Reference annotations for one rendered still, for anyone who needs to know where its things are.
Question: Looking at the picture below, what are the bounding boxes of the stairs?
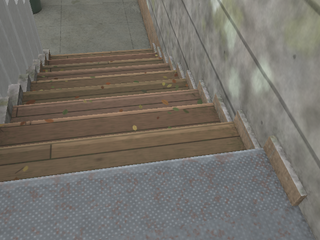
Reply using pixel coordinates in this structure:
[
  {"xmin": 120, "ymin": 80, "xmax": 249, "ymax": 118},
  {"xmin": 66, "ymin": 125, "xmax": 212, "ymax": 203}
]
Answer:
[{"xmin": 0, "ymin": 48, "xmax": 246, "ymax": 182}]

